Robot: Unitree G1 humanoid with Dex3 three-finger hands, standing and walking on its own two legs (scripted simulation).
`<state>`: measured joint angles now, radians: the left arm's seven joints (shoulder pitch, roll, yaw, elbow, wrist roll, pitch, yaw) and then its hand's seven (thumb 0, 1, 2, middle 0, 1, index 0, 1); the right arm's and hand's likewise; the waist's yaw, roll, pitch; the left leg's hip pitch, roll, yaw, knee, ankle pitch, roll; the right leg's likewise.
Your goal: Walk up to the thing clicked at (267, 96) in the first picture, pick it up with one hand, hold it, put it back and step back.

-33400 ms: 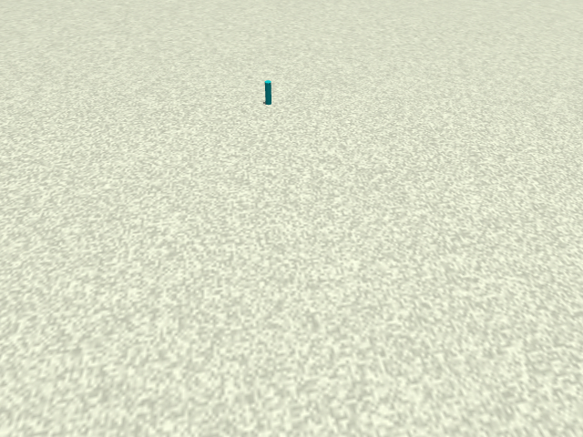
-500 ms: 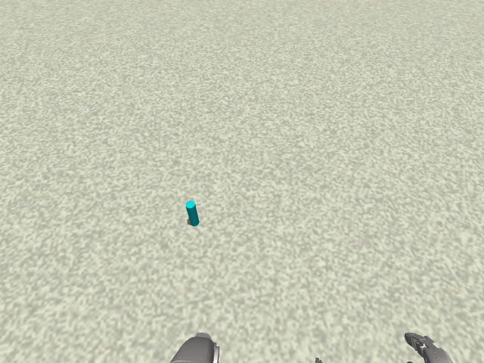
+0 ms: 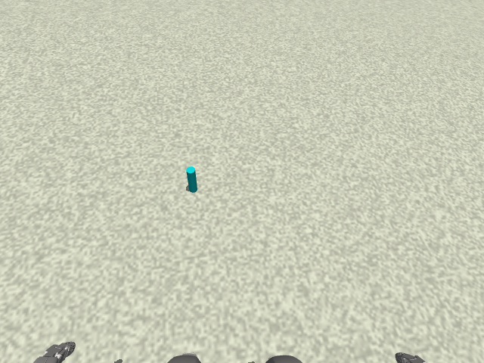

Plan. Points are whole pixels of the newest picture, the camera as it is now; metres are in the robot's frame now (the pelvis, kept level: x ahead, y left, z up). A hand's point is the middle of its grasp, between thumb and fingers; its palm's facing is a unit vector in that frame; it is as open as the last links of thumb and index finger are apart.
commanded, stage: step back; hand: left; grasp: from the side
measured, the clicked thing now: (192, 180) +0.96 +0.23 -0.68
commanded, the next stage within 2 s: stand in 1.30 s
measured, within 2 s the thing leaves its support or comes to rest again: neither
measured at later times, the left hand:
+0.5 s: hand out of the picture -0.09 +0.27 -0.14, palm faces +0.07 -0.91 -0.40, open 7.4 cm
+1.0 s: hand out of the picture -0.05 +0.26 -0.15, palm faces +0.07 -0.94 -0.35, open 7.4 cm
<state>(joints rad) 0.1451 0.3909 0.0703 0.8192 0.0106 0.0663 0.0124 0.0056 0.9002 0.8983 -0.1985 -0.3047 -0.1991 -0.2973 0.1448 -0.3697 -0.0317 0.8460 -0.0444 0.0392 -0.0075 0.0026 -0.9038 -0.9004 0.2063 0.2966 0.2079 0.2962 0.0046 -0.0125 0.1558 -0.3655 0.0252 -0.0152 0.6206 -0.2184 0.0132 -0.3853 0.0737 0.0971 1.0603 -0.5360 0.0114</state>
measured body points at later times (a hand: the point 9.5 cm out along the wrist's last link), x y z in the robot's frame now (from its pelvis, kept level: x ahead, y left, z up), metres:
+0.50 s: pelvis -0.13 -0.01 +0.00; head -0.12 -0.02 +0.45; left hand -0.09 +0.32 -0.11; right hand -0.06 -0.32 -0.12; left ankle -0.13 +0.11 -0.72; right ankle -0.09 -0.13 -0.71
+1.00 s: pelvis -0.10 +0.00 +0.01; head -0.08 +0.01 +0.45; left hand -0.05 +0.31 -0.13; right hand +0.01 -0.30 -0.12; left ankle -0.08 +0.12 -0.72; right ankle -0.09 -0.14 -0.72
